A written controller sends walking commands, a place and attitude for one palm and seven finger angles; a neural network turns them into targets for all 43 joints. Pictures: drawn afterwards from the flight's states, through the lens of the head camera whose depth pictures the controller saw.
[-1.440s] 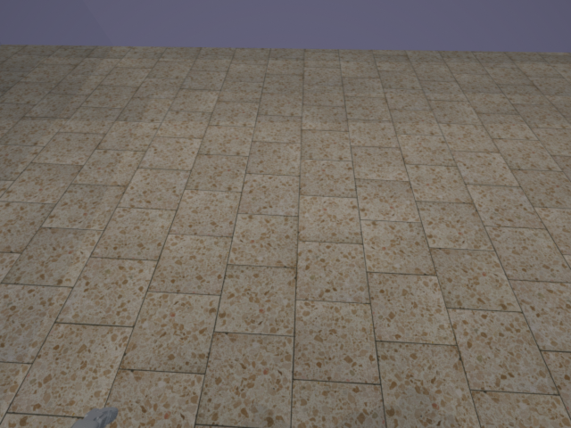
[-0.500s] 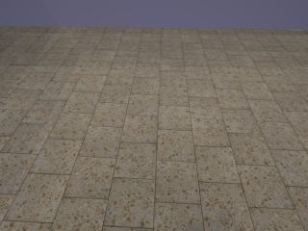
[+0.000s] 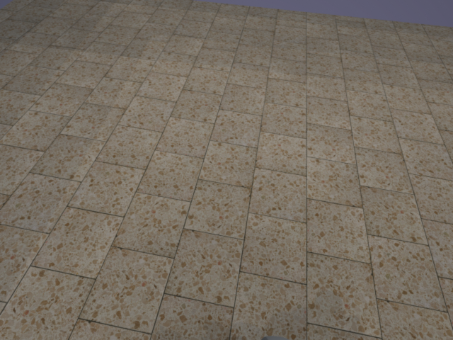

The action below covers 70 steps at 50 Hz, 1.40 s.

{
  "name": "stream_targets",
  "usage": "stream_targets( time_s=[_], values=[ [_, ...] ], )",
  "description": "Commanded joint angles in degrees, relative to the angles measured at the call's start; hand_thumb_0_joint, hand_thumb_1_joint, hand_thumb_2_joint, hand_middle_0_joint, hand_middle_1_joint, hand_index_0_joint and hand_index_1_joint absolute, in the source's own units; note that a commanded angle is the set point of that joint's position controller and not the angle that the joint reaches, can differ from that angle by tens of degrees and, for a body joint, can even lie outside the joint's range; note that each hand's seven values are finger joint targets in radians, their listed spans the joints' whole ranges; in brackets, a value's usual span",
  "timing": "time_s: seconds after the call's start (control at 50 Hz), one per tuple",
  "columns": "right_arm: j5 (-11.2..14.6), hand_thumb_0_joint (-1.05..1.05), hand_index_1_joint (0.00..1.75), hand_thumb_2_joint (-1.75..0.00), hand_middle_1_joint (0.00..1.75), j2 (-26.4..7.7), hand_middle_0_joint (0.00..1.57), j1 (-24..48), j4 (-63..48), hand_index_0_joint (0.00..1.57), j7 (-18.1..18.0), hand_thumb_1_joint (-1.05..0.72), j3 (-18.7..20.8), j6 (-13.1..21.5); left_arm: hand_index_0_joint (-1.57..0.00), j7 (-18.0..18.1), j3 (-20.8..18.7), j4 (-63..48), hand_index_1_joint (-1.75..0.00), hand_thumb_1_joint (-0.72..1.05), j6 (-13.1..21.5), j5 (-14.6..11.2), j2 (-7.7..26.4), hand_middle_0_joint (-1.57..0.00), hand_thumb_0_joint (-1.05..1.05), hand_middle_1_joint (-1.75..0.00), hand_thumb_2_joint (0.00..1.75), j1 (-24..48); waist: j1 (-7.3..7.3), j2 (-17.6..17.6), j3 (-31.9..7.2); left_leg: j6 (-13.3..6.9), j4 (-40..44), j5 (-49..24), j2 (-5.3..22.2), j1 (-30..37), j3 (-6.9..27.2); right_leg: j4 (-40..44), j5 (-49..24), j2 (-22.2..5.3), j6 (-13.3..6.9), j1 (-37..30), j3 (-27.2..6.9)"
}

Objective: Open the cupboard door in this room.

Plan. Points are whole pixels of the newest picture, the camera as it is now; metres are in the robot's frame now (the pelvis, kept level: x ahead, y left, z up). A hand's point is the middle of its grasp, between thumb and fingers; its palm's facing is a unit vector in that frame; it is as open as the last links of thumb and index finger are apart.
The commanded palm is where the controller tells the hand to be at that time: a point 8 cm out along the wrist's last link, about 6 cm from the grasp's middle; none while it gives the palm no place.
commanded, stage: turn or walk to find it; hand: left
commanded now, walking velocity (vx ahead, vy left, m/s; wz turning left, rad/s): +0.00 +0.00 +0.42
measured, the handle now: out of the picture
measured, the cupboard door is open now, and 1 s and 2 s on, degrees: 0 0 0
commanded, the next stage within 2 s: none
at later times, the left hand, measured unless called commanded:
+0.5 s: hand out of the picture -0.05 +0.16 -0.16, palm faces +0.27 -0.93 -0.24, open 7.4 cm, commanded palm none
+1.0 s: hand out of the picture -0.08 +0.22 -0.16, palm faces +0.45 -0.86 -0.24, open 7.4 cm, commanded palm none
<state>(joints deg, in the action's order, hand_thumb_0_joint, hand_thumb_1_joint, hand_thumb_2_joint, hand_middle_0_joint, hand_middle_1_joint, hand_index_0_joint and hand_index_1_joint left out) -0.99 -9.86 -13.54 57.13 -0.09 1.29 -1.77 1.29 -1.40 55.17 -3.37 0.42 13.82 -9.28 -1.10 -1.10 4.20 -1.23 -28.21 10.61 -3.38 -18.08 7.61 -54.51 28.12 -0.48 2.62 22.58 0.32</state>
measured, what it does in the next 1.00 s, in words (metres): steps on the spot, turning left: right foot, then left foot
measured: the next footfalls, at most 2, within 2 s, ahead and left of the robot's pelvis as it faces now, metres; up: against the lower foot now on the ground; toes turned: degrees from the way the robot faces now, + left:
right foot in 0.18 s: +0.00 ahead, -0.14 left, +0.00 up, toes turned +6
left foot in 0.62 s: -0.06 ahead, +0.10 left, +0.00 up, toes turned +22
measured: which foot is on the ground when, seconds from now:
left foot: down 0.00-0.18, up 0.20-0.60, down 0.62-1.00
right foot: up 0.00-0.16, down 0.18-0.62, up 0.64-1.00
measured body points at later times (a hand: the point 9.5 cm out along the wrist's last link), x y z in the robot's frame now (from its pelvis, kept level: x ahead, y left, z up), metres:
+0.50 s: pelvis -0.04 -0.04 +0.00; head -0.02 -0.04 +0.45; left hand -0.06 +0.21 -0.14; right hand +0.08 -0.29 -0.15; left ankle -0.09 +0.10 -0.68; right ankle -0.04 -0.15 -0.74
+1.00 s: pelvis -0.08 -0.01 +0.00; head -0.06 +0.01 +0.45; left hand -0.10 +0.27 -0.14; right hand +0.08 -0.20 -0.14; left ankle -0.10 +0.09 -0.74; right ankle -0.02 -0.15 -0.69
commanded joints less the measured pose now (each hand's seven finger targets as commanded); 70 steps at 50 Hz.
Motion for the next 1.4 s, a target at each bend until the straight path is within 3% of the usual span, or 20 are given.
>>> stream_targets(
  time_s=[0.0, 0.12, 0.14, 0.16, 0.18, 0.24, 0.28, 0.46, 0.56, 0.58, 0.6, 0.62, 0.76, 0.94, 1.06, 1.08, 1.12, 1.14, 1.24, 1.38],
  values=[
    [-0.36, 0.00, 0.30, -0.90, 0.30, -14.15, 0.20, -3.14, -3.50, 0.20, -1.58, -0.90, 4.20, 0.66, -0.20, 0.49, -1.67, -5.26, -0.30, 0.90, 1.91, -0.19, 3.73, -0.20, 0.00, -0.30, 0.90, 0.33, -1.03, 10.26, -9.49, -10.00, 7.39, -20.02, 13.90, 12.15, 18.03, 6.06, 0.71, 0.09, 0.21, 1.86, -1.21],
    [0.07, 0.00, 0.30, -0.90, 0.30, -12.65, 0.20, 0.04, -5.68, 0.20, -0.63, -0.90, 4.96, -0.34, -0.20, 0.86, -2.85, -4.00, -0.30, 0.90, 2.35, -0.17, 5.24, -0.20, 0.00, -0.30, 0.90, -7.79, 2.40, 7.02, -9.57, -3.39, 4.11, -3.25, 7.12, -3.12, 15.02, 32.42, -13.66, 0.23, -0.62, -19.41, 0.18],
    [0.46, 0.00, 0.30, -0.90, 0.30, -10.03, 0.20, 0.08, -6.32, 0.20, -0.21, -0.90, 4.78, -0.46, -0.20, 1.21, -3.63, -4.03, -0.30, 0.90, 2.75, 0.60, 9.19, -0.20, 0.00, -0.30, 0.90, -9.03, 3.09, -1.94, -9.23, -0.02, -4.43, 6.62, 2.79, -12.43, 8.79, 37.52, -10.06, -9.14, -3.37, -26.26, -7.89],
    [0.20, 0.00, 0.30, -0.90, 0.30, -7.31, 0.20, 1.08, -8.18, 0.20, -0.32, -0.90, 4.48, -0.34, -0.20, 1.37, -4.36, -5.03, -0.30, 0.90, 3.01, 1.36, 13.80, -0.20, 0.00, -0.30, 0.90, -7.87, 3.72, -16.80, -4.99, 3.59, -20.20, 18.85, -3.40, -21.53, -2.50, 42.09, -8.69, -24.43, -9.35, -22.83, -24.90],
    [-0.57, 0.00, 0.30, -0.90, 0.30, -10.55, 0.20, 2.96, -8.11, 0.20, -0.22, -0.90, 5.30, -0.41, -0.20, 1.50, -3.74, -6.42, -0.30, 0.90, 2.85, 0.75, 12.48, -0.20, 0.00, -0.30, 0.90, -5.68, 3.40, -10.44, -3.05, 2.77, -29.42, 19.71, 0.34, -17.60, -0.30, 41.64, -11.80, -26.02, -11.44, -11.81, -22.14],
    [-0.25, 0.00, 0.30, -0.90, 0.30, -9.12, 0.20, -0.91, -4.68, 0.20, 0.78, -0.90, 5.25, -1.48, -0.20, 1.36, -2.71, -7.51, -0.30, 0.90, 3.50, 0.71, 8.02, -0.20, 0.00, -0.30, 0.90, 1.15, -1.43, -7.40, 0.81, 3.22, -39.66, 11.05, 2.54, -14.60, -2.45, 39.40, -18.84, -16.96, -9.32, -6.14, -9.71],
    [-0.17, 0.00, 0.30, -0.90, 0.30, -8.46, 0.20, -1.64, -4.08, 0.20, 0.93, -0.90, 4.84, -1.62, -0.20, 1.01, -2.40, -7.27, -0.30, 0.90, 3.95, 0.78, 6.97, -0.20, 0.00, -0.30, 0.90, -0.67, -1.06, -7.47, 1.08, 4.08, -41.85, 7.74, 2.74, -14.43, -4.79, 37.97, -22.96, -14.75, -9.03, -7.60, -4.74],
    [0.32, 0.00, 0.30, -0.90, 0.30, -6.88, 0.20, 7.47, -6.46, 0.20, 0.87, -0.90, 3.12, -1.12, -0.20, 0.99, -3.41, -4.07, -0.30, 0.90, 3.65, 1.60, 9.85, -0.20, 0.00, -0.30, 0.90, -10.39, 3.70, -9.35, -1.10, 4.64, -21.27, 15.16, 4.63, -9.22, -10.07, 32.62, -38.58, -18.61, -11.77, -15.90, -2.33],
    [0.60, 0.00, 0.30, -0.90, 0.30, -8.19, 0.20, 1.46, -4.89, 0.20, 0.53, -0.90, 2.92, 0.46, -0.20, 0.78, -3.97, -3.26, -0.30, 0.90, 3.22, 0.96, 10.57, -0.20, 0.00, -0.30, 0.90, -8.96, 0.61, -7.60, -7.76, 2.79, 3.02, 2.33, 3.50, 6.86, -12.27, 20.88, -43.58, -16.44, -6.31, -14.97, 3.13],
    [0.28, 0.00, 0.30, -0.90, 0.30, -11.91, 0.20, -1.49, -4.40, 0.20, 0.44, -0.90, 3.67, 1.16, -0.20, 0.56, -3.58, -4.09, -0.30, 0.90, 2.95, 0.43, 8.83, -0.20, 0.00, -0.30, 0.90, -9.24, -0.85, 0.98, -11.23, 0.74, 6.77, -10.55, 9.48, 17.63, -6.24, 12.00, -33.13, -13.37, -3.00, -7.22, 6.75],
    [0.22, 0.00, 0.30, -0.90, 0.30, -17.45, 0.20, -3.51, -4.23, 0.20, 0.11, -0.90, 4.90, 1.43, -0.20, 0.19, -2.69, -5.99, -0.30, 0.90, 2.71, 0.19, 4.71, -0.20, 0.00, -0.30, 0.90, -8.95, -1.45, 18.03, -11.47, -5.82, 6.84, -36.11, 24.64, 24.94, 12.27, 0.67, 3.64, -5.65, 1.24, 8.81, 8.40],
    [0.52, 0.00, 0.30, -0.90, 0.30, -18.47, 0.20, -5.54, -3.36, 0.20, -0.16, -0.90, 5.19, 0.75, -0.20, 0.70, -2.26, -6.51, -0.30, 0.90, 1.88, 0.65, 4.93, -0.20, 0.00, -0.30, 0.90, -6.18, -2.60, 13.95, -11.77, -10.65, 5.77, -41.67, 27.34, 20.61, 10.48, -5.25, 9.76, -5.43, 0.82, 7.35, 3.20],
    [0.26, 0.00, 0.30, -0.90, 0.30, -12.56, 0.20, 1.60, -5.14, 0.20, -1.42, -0.90, 3.47, 1.73, -0.20, -0.39, -2.98, -3.36, -0.30, 0.90, 1.49, 0.56, 4.62, -0.20, 0.00, -0.30, 0.90, -5.42, 0.47, 8.55, -6.28, -7.77, 7.74, -29.48, 16.17, 13.88, 2.07, -8.65, -4.89, -5.17, 2.26, 7.27, 1.10],
    [-0.43, 0.00, 0.30, -0.90, 0.30, -12.83, 0.20, -0.39, -5.35, 0.20, -0.95, -0.90, 4.37, 0.93, -0.20, -0.03, -3.08, -6.26, -0.30, 0.90, 1.18, 0.44, 3.57, -0.20, 0.00, -0.30, 0.90, 0.05, -0.88, 8.99, -3.49, -9.37, 10.48, -13.74, 16.10, 8.48, 10.55, 4.08, -3.05, -3.34, 2.15, 2.93, 0.71],
    [-0.43, 0.00, 0.30, -0.90, 0.30, -12.83, 0.20, 0.99, -6.02, 0.20, -0.57, -0.90, 4.84, 0.50, -0.20, 0.46, -3.09, -6.20, -0.30, 0.90, 2.17, -0.09, 3.27, -0.20, 0.00, -0.30, 0.90, -4.55, 1.73, 8.58, -7.00, -7.12, 5.56, -14.21, 13.07, 3.01, 12.55, 23.83, -10.45, -0.76, 0.65, -11.00, 1.18],
    [-0.08, 0.00, 0.30, -0.90, 0.30, -11.97, 0.20, 1.00, -6.20, 0.20, -0.40, -0.90, 4.76, 0.47, -0.20, 0.64, -3.29, -5.86, -0.30, 0.90, 2.63, -0.02, 4.29, -0.20, 0.00, -0.30, 0.90, -6.02, 2.57, 5.87, -7.85, -4.83, 2.86, -10.12, 10.99, -1.12, 11.18, 31.67, -15.90, -1.95, 0.40, -17.58, 0.76],
    [0.34, 0.00, 0.30, -0.90, 0.30, -6.17, 0.20, -0.31, -8.16, 0.20, -0.04, -0.90, 3.95, 0.47, -0.20, 1.18, -4.92, -6.63, -0.30, 0.90, 3.51, 1.32, 12.79, -0.20, 0.00, -0.30, 0.90, -7.09, 3.29, -17.60, -7.12, 2.89, -18.45, 19.66, -1.51, -17.96, -4.27, 40.02, -19.45, -25.19, -8.30, -25.14, -21.65],
    [-0.29, 0.00, 0.30, -0.90, 0.30, -9.62, 0.20, 1.03, -8.09, 0.20, -0.17, -0.90, 4.99, -0.16, -0.20, 1.25, -4.58, -7.44, -0.30, 0.90, 3.06, 0.70, 12.57, -0.20, 0.00, -0.30, 0.90, -6.22, 3.74, -11.25, -6.24, 2.67, -28.73, 21.85, 1.14, -14.56, -2.68, 40.14, -20.90, -28.29, -11.97, -15.92, -19.52],
    [-0.44, 0.00, 0.30, -0.90, 0.30, -7.65, 0.20, -3.57, -2.97, 0.20, 1.03, -0.90, 4.95, -1.74, -0.20, 0.89, -2.79, -8.22, -0.30, 0.90, 3.85, 0.48, 5.28, -0.20, 0.00, -0.30, 0.90, 0.84, -1.14, -6.46, -0.08, 4.34, -41.91, 8.11, 3.86, -14.19, -4.99, 39.07, -21.02, -15.38, -7.90, -9.76, -2.24],
    [-0.41, 0.00, 0.30, -0.90, 0.30, -7.22, 0.20, 1.82, -3.60, 0.20, 0.79, -0.90, 4.17, -1.94, -0.20, 1.01, -3.17, -5.11, -0.30, 0.90, 4.05, 0.92, 6.50, -0.20, 0.00, -0.30, 0.90, -7.41, 2.33, -7.63, -1.24, 5.81, -34.84, 11.14, 5.88, -14.51, -6.82, 37.27, -28.19, -18.34, -10.20, -16.27, -1.66]
  ],
)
